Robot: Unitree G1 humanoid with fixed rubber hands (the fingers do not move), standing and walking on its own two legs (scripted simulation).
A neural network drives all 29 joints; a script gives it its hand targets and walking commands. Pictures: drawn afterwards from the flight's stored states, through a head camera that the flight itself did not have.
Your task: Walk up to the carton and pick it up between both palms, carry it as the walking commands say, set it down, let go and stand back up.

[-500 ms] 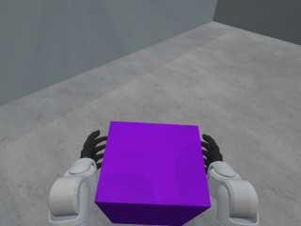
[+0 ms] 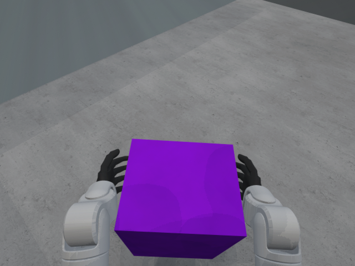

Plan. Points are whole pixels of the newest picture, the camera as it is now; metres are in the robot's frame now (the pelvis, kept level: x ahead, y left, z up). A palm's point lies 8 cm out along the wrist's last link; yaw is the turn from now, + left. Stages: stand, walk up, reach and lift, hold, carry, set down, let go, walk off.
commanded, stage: carry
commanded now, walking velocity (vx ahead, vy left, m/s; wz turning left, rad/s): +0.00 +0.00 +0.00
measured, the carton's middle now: (177, 206) +0.24 +0.00 +0.01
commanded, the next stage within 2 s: none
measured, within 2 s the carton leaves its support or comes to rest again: neither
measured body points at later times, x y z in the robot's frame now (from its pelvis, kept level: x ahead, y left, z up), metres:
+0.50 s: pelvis -0.02 -0.01 +0.00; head -0.02 -0.02 +0.45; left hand +0.26 +0.14 +0.05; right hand +0.25 -0.16 +0.05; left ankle +0.03 +0.13 -0.73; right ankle +0.07 -0.13 -0.73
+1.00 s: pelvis -0.05 +0.00 -0.01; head -0.04 -0.01 +0.44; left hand +0.22 +0.14 +0.07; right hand +0.21 -0.15 +0.07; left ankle +0.04 +0.13 -0.73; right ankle +0.07 -0.13 -0.73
